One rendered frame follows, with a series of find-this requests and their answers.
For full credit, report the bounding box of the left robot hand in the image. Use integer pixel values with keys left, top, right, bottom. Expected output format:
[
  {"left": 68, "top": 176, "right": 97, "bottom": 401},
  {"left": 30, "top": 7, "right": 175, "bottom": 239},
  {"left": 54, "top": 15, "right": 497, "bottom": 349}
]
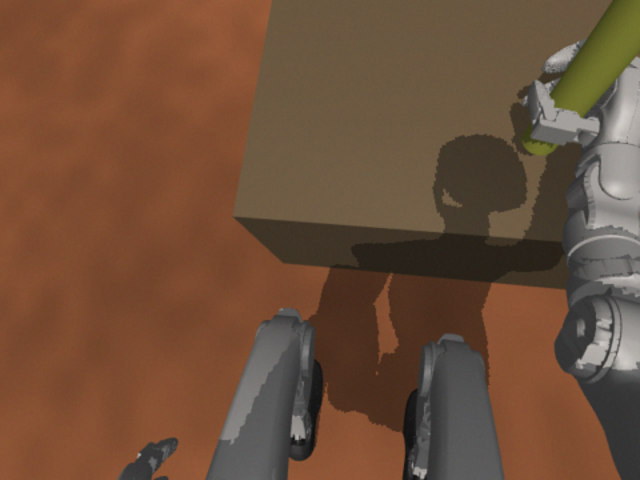
[{"left": 117, "top": 438, "right": 178, "bottom": 480}]

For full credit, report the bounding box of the can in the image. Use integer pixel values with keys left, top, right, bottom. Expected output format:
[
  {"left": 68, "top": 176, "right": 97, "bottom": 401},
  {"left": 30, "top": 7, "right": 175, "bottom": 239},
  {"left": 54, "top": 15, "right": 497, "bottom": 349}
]
[{"left": 522, "top": 0, "right": 640, "bottom": 155}]

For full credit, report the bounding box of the right robot arm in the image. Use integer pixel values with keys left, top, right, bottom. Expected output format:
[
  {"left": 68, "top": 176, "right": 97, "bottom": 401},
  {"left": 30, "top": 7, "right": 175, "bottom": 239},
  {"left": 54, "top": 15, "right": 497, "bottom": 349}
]
[{"left": 554, "top": 142, "right": 640, "bottom": 480}]

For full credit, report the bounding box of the left robot foot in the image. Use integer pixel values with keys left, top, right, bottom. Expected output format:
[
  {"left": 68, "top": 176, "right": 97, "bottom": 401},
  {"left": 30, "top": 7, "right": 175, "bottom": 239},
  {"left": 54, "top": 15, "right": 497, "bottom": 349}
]
[{"left": 289, "top": 359, "right": 323, "bottom": 461}]

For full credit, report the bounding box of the right robot foot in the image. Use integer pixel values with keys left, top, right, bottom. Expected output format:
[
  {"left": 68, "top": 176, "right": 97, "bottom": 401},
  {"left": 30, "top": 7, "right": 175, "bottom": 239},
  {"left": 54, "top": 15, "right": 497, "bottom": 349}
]
[{"left": 403, "top": 388, "right": 426, "bottom": 480}]

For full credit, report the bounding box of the right robot hand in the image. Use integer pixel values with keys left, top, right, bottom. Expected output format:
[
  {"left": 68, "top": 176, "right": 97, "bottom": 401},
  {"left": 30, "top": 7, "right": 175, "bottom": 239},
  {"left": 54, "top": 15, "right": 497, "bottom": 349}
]
[{"left": 521, "top": 38, "right": 640, "bottom": 156}]

